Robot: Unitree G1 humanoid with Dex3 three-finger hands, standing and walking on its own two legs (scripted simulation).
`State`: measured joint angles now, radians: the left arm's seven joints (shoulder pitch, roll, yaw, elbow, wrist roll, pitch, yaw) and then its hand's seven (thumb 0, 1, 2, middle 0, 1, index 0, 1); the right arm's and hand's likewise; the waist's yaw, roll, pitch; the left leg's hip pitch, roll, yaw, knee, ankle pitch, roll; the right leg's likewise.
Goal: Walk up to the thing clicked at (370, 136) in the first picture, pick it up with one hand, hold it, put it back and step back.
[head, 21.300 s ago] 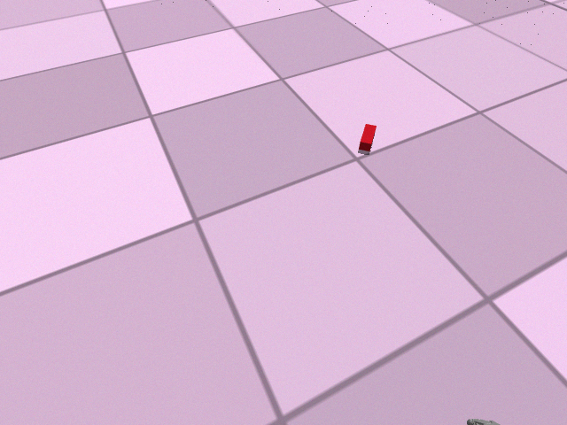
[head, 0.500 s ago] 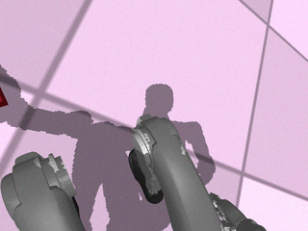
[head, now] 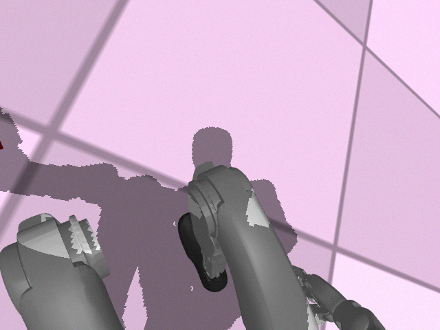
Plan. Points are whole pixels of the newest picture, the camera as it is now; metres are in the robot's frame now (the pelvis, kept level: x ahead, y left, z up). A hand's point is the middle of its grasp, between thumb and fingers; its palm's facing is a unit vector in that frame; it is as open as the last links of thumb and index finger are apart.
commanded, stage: rest palm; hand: left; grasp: from above
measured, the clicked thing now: out of the picture +0.45 +0.33 -0.28
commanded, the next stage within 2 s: close in 0.38 s
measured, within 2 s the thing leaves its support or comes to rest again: neither
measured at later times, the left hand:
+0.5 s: hand out of the picture +0.43 +0.33 -0.25, palm faces -0.46 -0.16 -0.87, open 14.5 cm
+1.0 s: hand out of the picture +0.44 +0.33 -0.25, palm faces -0.42 -0.15 -0.90, open 13.4 cm
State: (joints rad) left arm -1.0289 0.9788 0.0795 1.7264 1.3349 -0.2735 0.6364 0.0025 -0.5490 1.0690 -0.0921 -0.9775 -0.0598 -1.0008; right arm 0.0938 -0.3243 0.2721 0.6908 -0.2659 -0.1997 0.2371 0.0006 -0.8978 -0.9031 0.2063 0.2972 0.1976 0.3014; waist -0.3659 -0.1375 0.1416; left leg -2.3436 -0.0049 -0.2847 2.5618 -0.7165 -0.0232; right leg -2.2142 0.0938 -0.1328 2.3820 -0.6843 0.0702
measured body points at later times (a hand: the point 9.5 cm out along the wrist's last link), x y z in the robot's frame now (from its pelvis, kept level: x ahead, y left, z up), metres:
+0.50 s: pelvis +0.00 +0.00 +0.00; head +0.27 +0.13 +0.33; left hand +0.45 +0.34 -0.20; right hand +0.05 -0.25 -0.05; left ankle +0.06 +0.13 -0.27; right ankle +0.12 -0.13 -0.27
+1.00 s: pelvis -0.01 +0.00 +0.00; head +0.27 +0.14 +0.33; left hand +0.46 +0.33 -0.20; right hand +0.06 -0.26 -0.04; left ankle +0.06 +0.13 -0.27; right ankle +0.12 -0.13 -0.27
